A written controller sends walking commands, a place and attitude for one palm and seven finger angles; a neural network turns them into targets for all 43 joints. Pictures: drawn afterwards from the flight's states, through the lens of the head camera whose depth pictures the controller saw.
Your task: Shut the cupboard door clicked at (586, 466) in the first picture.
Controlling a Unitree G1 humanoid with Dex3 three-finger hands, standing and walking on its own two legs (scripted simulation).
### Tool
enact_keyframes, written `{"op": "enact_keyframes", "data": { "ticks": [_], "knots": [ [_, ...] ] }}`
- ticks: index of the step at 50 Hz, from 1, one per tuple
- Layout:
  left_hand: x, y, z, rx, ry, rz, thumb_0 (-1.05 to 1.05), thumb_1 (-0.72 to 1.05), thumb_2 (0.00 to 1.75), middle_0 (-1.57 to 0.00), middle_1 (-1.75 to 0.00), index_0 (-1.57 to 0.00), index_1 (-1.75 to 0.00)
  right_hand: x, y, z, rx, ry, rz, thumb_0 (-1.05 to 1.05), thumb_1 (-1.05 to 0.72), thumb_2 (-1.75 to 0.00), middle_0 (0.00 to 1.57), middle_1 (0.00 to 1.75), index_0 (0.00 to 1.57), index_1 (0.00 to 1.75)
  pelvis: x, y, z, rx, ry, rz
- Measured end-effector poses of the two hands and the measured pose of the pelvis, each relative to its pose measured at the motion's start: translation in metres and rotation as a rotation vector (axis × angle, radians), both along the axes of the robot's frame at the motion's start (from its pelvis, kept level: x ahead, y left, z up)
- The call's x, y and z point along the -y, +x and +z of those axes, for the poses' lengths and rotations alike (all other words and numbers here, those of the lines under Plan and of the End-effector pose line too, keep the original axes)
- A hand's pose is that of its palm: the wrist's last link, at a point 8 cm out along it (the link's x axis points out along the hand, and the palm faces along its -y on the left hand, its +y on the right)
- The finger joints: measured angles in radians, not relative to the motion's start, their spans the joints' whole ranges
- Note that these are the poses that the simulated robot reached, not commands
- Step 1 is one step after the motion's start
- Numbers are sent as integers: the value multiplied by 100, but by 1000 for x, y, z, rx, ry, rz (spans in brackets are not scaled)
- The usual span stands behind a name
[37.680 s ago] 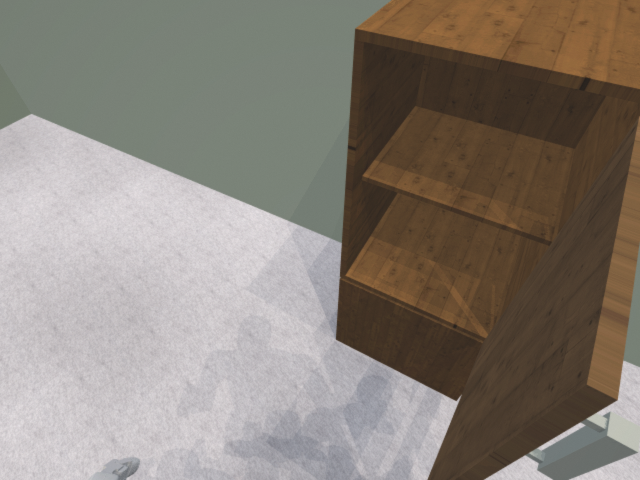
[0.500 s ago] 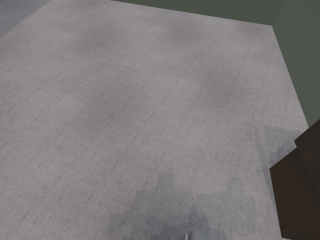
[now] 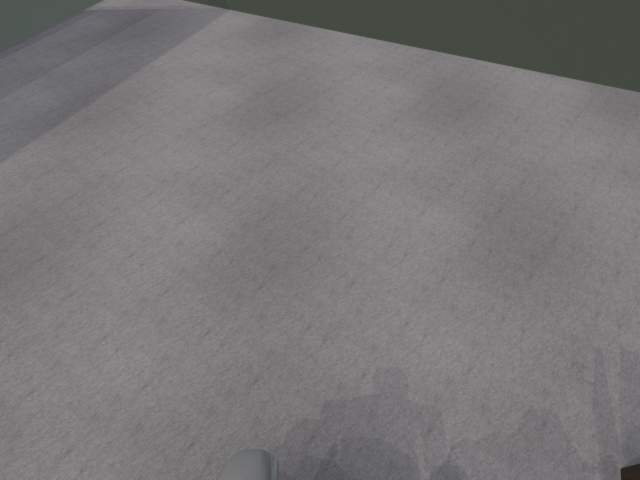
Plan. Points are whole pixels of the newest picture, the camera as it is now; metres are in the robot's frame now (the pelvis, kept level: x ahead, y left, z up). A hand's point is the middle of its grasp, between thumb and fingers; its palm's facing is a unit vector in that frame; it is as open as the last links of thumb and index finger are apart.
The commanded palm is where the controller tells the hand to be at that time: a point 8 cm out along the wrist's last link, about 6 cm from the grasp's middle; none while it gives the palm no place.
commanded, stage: walk to a spot facing it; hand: left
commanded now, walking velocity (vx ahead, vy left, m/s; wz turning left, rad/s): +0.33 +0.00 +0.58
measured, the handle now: out of the picture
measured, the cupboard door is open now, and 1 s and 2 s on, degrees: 9 9 9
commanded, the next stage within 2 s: turn to face it in 0.40 s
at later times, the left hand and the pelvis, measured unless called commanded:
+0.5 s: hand (137, 427) +0.22 +0.29 -0.17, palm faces +0.28 -0.94 -0.20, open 7.4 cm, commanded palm none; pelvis +0.19 +0.08 +0.00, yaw +14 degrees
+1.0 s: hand (180, 340) +0.36 +0.26 -0.17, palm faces +0.10 -0.97 -0.22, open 7.3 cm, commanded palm none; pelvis +0.32 +0.07 -0.01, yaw +2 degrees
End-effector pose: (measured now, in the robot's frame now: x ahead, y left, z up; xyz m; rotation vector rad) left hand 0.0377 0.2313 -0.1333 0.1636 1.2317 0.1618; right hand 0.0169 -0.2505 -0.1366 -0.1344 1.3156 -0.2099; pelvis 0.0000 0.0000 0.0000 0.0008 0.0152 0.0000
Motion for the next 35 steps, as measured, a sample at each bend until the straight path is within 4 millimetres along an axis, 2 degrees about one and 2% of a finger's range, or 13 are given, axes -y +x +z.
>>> {"op": "enact_keyframes", "data": {
  "ticks": [3, 6, 12, 14, 15, 17, 21, 25, 30, 35],
  "knots": [
    [1, -11, -5, -54, -19, 65, 0, 94, 90, -21, -30, -20, -30, -1, 57, 7, 37, -9, 77, 1, -91, -90, 20, 30, 19, 30, 0, 23, 1, -5, -9, 46],
    [1, -22, -11, -114, -44, 131, 0, 93, 90, -20, -30, -20, -30, -14, 118, 10, 81, -10, 167, 1, -91, -90, 19, 30, 19, 30, -6, 46, -1, -5, -19, 89],
    [-14, -30, -31, -233, -91, 248, 0, 91, 90, -21, -30, -20, -30, -67, 242, 6, 206, -6, 336, 1, -91, -90, 19, 30, 19, 30, -35, 100, -18, 8, -20, 155],
    [-27, -23, -40, -265, -102, 268, 0, 91, 90, -21, -30, -20, -30, -84, 273, 1, 267, -13, 362, 1, -91, -90, 20, 30, 19, 30, -50, 117, -30, 10, -29, 171],
    [-34, -15, -42, -271, -99, 269, 0, 91, 90, -21, -30, -20, -30, -91, 283, 0, 280, -14, 367, 1, -91, -90, 20, 30, 19, 30, -54, 123, -31, 14, -25, 180],
    [-52, 13, -40, -237, -77, 271, 0, 91, 90, -21, -30, -20, -30, -101, 292, 2, 271, -16, 374, 0, -91, -90, 20, 30, 20, 30, -61, 135, -27, 19, -22, 190],
    [-84, 88, -24, -80, -27, 261, 1, 91, 90, -20, -30, -19, -30, -113, 290, 6, 190, -16, 370, 0, -90, -90, 20, 30, 20, 30, -71, 161, -13, 15, -22, 222],
    [-103, 159, -6, 52, -1, 240, 0, 91, 90, -20, -30, -19, -30, -110, 285, 10, 115, -28, 324, 0, -93, -90, 20, 30, 20, 30, -78, 190, -2, 13, -19, 241],
    [-106, 229, 5, 117, 3, 211, 0, 91, 90, -20, -30, -19, -30, -105, 278, 7, 10, -21, 272, 0, -92, -90, 20, 30, 20, 30, -80, 230, 2, 17, -6, 239],
    [-89, 281, -1, 90, -8, 149, 0, 91, 90, -20, -30, -19, -30, -102, 278, -8, -72, 10, 194, 1, -91, -90, 20, 30, 20, 30, -75, 271, -4, 30, 10, 184]
  ]
}}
